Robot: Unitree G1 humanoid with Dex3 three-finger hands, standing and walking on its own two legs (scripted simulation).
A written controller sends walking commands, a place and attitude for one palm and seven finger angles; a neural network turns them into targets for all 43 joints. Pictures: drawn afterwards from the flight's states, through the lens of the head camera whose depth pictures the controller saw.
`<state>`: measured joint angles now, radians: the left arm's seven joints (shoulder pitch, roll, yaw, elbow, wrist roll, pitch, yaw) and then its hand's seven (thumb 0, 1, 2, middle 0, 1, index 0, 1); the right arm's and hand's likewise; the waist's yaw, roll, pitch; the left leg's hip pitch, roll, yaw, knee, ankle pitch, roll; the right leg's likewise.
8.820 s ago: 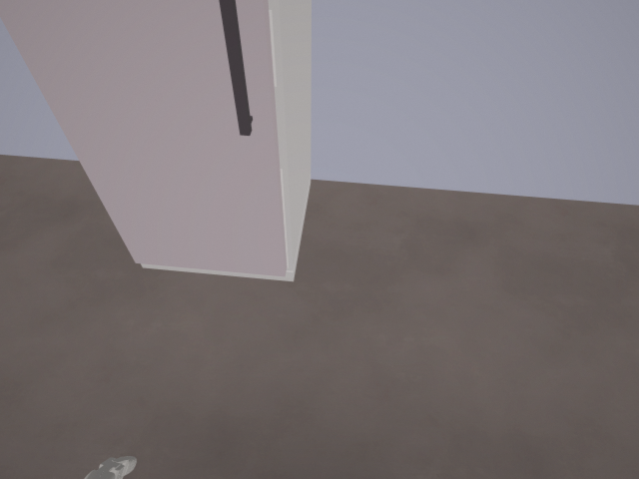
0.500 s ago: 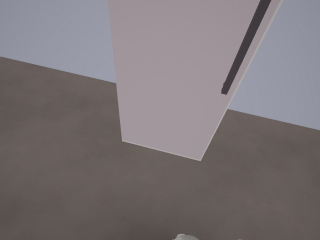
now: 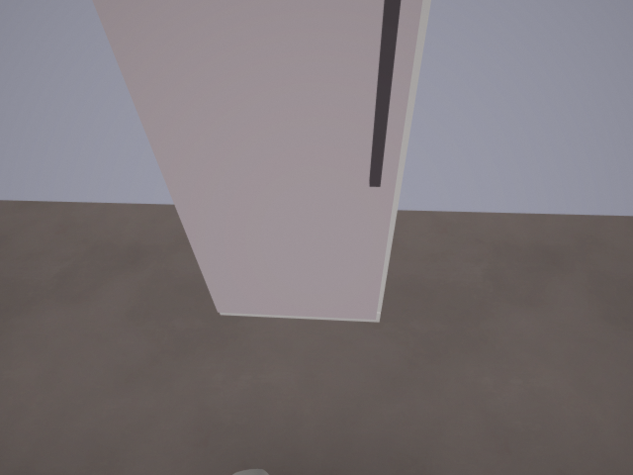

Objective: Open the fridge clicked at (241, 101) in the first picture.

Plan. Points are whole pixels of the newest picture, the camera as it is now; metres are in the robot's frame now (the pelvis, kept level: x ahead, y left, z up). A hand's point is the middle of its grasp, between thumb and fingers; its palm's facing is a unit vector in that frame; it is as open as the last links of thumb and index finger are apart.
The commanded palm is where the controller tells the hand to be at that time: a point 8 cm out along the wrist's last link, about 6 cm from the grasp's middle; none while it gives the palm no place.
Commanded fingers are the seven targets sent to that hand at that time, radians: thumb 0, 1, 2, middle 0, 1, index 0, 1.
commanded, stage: take the last steps up to it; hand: right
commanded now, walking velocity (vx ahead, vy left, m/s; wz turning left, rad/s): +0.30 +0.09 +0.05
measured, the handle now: (384, 75) +0.73 -0.10 +0.18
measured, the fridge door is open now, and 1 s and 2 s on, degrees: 0 0 0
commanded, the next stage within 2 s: come to a stop and stand still in 0.56 s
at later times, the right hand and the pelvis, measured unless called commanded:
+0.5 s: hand (403, 472) +0.18 -0.11 -0.18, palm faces +0.04 +0.98 -0.20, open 7.2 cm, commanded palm none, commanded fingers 0.00 -0.90 -0.90 0.20 0.30 0.20 0.30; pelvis +0.14 +0.07 -0.01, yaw +0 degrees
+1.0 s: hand (399, 417) +0.26 -0.11 -0.19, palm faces +0.03 +0.98 -0.20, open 7.4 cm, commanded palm none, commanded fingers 0.00 -0.90 -0.90 0.20 0.30 0.20 0.30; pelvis +0.23 +0.07 -0.01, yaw +1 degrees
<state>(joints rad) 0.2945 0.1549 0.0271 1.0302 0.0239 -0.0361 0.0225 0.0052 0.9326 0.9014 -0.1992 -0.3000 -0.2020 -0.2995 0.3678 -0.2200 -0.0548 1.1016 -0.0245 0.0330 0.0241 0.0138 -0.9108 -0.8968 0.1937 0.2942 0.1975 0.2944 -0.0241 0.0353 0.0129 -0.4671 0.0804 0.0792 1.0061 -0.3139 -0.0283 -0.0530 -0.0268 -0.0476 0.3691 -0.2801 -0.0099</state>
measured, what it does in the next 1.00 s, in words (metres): walks ahead: left foot, then right foot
